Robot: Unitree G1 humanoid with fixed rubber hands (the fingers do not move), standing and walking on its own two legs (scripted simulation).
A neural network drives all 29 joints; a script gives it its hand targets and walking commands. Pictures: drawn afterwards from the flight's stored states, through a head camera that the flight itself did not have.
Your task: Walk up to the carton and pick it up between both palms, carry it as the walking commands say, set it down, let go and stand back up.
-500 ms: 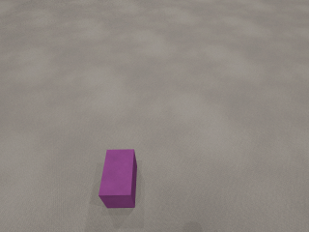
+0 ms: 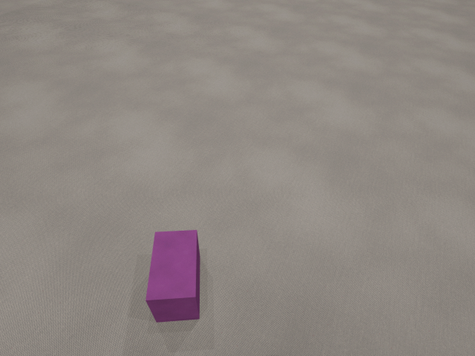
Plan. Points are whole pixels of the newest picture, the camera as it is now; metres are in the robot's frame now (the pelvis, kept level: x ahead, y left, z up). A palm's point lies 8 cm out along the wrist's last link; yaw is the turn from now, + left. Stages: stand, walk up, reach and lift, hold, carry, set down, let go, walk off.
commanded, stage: walk up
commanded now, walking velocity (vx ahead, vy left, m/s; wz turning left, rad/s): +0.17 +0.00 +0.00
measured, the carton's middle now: (177, 275) +0.59 +0.20 -0.66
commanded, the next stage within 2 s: none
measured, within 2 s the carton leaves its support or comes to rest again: neither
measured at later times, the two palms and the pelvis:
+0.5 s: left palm out of the picture +0.09 +0.26 -0.14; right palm out of the picture +0.09 -0.24 -0.11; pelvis +0.05 +0.02 +0.00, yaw +0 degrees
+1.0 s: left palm out of the picture +0.07 +0.26 -0.13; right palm out of the picture +0.07 -0.24 -0.13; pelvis +0.03 +0.01 +0.00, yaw +0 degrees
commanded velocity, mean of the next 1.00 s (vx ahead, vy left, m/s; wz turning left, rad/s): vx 0.03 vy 0.02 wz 0.00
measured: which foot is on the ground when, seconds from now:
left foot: down 0.00-0.98, up 1.00-1.00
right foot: down 0.00-1.00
